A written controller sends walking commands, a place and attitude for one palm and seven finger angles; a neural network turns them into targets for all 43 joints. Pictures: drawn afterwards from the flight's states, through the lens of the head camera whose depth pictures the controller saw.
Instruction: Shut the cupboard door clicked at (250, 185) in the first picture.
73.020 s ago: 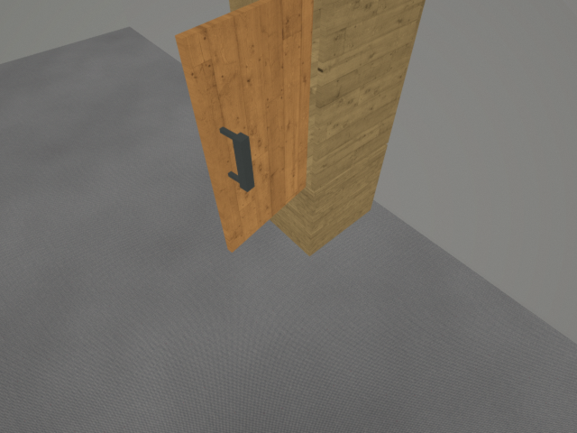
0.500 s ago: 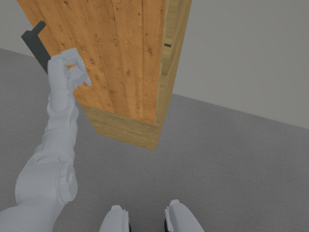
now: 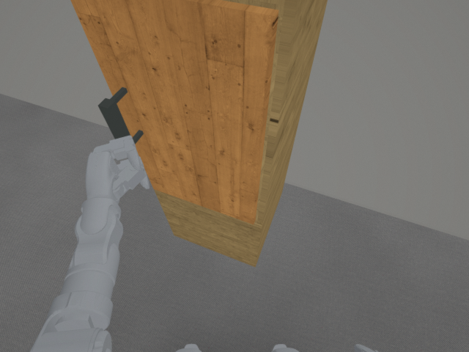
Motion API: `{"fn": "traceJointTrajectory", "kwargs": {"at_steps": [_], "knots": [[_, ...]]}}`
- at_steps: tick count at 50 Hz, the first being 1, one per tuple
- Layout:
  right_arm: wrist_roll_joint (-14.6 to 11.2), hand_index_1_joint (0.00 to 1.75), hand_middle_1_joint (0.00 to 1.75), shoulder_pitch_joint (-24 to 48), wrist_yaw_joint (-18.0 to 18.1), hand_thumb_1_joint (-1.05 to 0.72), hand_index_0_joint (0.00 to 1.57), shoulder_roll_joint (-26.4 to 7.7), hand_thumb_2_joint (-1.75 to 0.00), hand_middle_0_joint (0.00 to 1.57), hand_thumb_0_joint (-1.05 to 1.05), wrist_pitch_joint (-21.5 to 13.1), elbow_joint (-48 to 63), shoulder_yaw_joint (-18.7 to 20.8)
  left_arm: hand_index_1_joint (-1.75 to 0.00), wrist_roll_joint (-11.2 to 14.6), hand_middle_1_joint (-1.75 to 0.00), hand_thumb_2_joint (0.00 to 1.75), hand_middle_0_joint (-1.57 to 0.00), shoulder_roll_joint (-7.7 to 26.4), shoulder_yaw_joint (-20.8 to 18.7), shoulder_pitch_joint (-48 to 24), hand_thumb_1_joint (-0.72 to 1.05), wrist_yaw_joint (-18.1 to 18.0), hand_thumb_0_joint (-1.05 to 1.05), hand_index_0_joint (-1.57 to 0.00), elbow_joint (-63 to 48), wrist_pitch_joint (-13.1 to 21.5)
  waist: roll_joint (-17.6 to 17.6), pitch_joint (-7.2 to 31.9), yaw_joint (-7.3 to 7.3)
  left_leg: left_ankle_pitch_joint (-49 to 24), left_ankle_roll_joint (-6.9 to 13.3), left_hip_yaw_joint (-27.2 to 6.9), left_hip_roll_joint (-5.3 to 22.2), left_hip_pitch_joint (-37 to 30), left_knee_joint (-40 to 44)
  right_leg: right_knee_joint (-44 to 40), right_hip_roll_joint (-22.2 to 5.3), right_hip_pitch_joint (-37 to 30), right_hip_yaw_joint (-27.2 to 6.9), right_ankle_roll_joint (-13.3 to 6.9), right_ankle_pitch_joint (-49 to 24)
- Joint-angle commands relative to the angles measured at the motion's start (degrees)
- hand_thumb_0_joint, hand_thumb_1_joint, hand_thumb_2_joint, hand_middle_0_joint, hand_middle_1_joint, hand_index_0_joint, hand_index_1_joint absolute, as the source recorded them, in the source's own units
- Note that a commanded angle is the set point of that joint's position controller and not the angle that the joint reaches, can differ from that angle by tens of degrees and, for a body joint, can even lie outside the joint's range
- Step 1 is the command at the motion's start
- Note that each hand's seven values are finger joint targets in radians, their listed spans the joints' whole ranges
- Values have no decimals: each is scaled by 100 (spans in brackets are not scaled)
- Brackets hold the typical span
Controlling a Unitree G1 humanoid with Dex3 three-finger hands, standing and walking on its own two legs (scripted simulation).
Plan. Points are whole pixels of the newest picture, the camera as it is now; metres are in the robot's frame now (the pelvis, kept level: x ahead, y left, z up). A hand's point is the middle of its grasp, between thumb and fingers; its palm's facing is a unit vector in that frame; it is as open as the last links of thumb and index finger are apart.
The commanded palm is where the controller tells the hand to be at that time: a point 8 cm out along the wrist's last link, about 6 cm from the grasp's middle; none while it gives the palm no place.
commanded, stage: draw the hand back to the body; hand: left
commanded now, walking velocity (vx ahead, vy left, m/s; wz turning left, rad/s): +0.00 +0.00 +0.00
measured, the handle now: (125, 122) +0.57 +0.23 +0.04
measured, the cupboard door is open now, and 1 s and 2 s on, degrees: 0 0 0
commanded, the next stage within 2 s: step back with the hand held close in 1.30 s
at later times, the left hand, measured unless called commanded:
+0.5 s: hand (57, 221) +0.28 +0.22 +0.15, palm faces +0.25 -0.93 -0.26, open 3.3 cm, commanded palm +0.23 +0.27 +0.17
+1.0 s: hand out of the picture +0.18 +0.28 +0.22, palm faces +0.50 -0.75 -0.44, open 6.7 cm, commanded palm +0.14 +0.31 +0.23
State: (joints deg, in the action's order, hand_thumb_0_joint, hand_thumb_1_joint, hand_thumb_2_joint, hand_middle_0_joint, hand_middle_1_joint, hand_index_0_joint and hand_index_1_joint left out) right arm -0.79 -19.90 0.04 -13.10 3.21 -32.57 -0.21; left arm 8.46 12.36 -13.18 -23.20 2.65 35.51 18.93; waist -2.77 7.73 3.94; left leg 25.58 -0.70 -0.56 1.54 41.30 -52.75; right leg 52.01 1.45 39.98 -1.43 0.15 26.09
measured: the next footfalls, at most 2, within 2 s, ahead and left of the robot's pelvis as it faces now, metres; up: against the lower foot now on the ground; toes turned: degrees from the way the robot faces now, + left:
none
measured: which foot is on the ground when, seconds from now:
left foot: down 0.00-1.00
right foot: down 0.00-1.00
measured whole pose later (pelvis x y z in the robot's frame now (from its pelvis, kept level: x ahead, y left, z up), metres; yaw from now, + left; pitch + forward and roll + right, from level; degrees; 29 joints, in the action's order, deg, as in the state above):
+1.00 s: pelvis +0.01 +0.01 +0.05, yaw +2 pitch -3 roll +0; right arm -0.2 -11.9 5.3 -12.9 -5.0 -36.2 -1.7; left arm 3.9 20.4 -21.1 26.8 -5.5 -21.9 3.9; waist -4.9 1.2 -4.1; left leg 15.2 -0.1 -1.4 -0.3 7.6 -26.1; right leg 25.6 -0.7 5.7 -0.3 0.7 16.5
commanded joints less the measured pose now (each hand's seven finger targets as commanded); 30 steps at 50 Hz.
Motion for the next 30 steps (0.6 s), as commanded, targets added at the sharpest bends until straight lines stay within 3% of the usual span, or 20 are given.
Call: {"fn": "traceJointTrajectory", "kwargs": {"at_steps": [1, 3, 6, 7, 9, 11, 12, 13, 14, 18, 22, 24, 28, 30], "knots": [[-93, 30, 30, 77, 154, -90, 20, -761, -90, 20, 0, -328, 655, 275, -150, 207, -150, 90, -130, 959, -38, -1592, 90, 175, 0, -130, -1826, 268, 191, 1611, 10, -1706, 227, 195, -203, -1306, 797, -918, 82, -1443, 248, -51, -2649], [-119, 30, 30, 204, 187, -90, 20, -775, -90, 20, 0, -401, 643, 248, -150, 274, -150, 90, -130, 969, 2, -1376, 90, 318, 0, -130, -1863, 176, 173, 1385, -16, -1449, 219, 154, -204, -1364, 944, -1057, 77, -1408, 268, -66, -2271], [-158, 30, 30, 434, 239, -90, 20, -751, -90, 20, 0, -536, 724, 216, -150, 381, -150, 90, -130, 910, 115, -1039, 90, 479, 0, -130, -2402, 50, -167, 1468, -134, -1540, 206, 102, -195, -1723, 1122, -1124, 61, -1534, 318, -110, -2172], [-177, 30, 30, 502, 248, -90, 20, -739, -90, 20, 0, -585, 754, 199, -147, 438, -147, 90, -127, 847, 142, -843, 90, 517, 0, -127, -2485, -30, -114, 1350, -166, -1566, 203, 76, -194, -1772, 1179, -1164, 64, -1558, 355, -118, -2166], [-186, 30, 30, 616, 283, -90, 20, -776, -90, 20, 0, -665, 820, 189, -141, 522, -141, 90, -122, 1036, -51, -385, 90, 543, 0, -122, -2669, -180, 207, 1301, -258, -1493, 218, 43, -194, -1767, 1287, -1245, 65, -1718, 375, -106, -2040], [-204, 30, 30, 799, 314, -90, 20, -758, -90, 20, 0, -732, 851, 135, -135, 581, -135, 90, -116, 1091, -126, -235, 90, 585, 0, -116, -2808, -356, 189, 1002, -311, -1306, 213, 55, -207, -1732, 1422, -1368, 25, -1736, 357, -93, -1864], [-199, 30, 30, 999, 408, -90, 20, -675, -90, 20, 0, -579, 919, 183, -132, -154, -132, 90, -113, 1573, 103, -164, 90, 111, 0, -113, -3194, -487, 277, 1000, -362, -1285, 238, 122, -270, -2019, 1686, -1716, -106, -1929, 113, -113, -1700], [-184, 30, 30, 1077, 473, -90, 20, -621, -90, 20, 0, -532, 989, 164, -129, -187, -129, 90, -111, 1359, 117, 95, 90, -134, 0, -111, -3388, -640, 333, 882, -309, -1278, 256, 133, -247, -2132, 1789, -1851, -129, -2006, 149, -92, -1658], [-183, 30, 30, 1154, 526, -90, 20, -645, -90, 20, 0, -493, 985, 142, -126, -249, -126, 90, -108, 1409, 125, 367, 90, -278, 0, -108, -3529, -760, 270, 800, -377, -1308, 265, 125, -237, -2200, 1904, -1962, -123, -2139, 159, -104, -1613], [-168, 30, 30, 1403, 645, -90, 20, -575, -90, 20, 0, -473, 953, 30, -114, -396, -114, 90, -97, 1399, 120, 650, 90, -625, 0, -97, -4125, -1015, 183, 447, -381, -1355, 256, 96, -199, -2671, 2295, -2286, -113, -2377, 247, -118, -1547], [-128, 30, 30, 1530, 671, -90, 20, -550, -90, 20, 0, -590, 913, -58, -102, -475, -102, 90, -86, 1335, 159, 1044, 90, -749, 0, -86, -4577, -1142, -72, 131, -434, -1452, 217, 50, -177, -3088, 2688, -2590, -86, -2567, 322, -129, -1554], [-107, 30, 30, 1546, 661, -90, 20, -561, -90, 20, 0, -661, 848, -42, -96, -474, -96, 90, -81, 1379, 58, 1429, 90, -782, 0, -81, -4708, -1195, 17, 50, -473, -1585, 217, 49, -151, -3209, 2812, -2722, -75, -2748, 328, -129, -1660], [-52, 30, 30, 1610, 606, -90, 20, -503, -90, 20, 0, -760, 833, -88, -84, -483, -84, 90, -69, 1326, -50, 2061, 90, -804, 0, -69, -5251, -1217, -166, -78, -552, -1831, 167, 37, -130, -3397, 3034, -2840, -101, -3024, 375, -140, -1845], [-27, 30, 30, 1626, 595, -90, 20, -522, -90, 20, 0, -802, 798, -84, -78, -492, -78, 90, -64, 1522, -322, 2382, 90, -811, 0, -64, -5435, -1225, 60, -69, -612, -2014, 182, 63, -128, -3433, 3087, -2906, -105, -3148, 382, -115, -2017]]}}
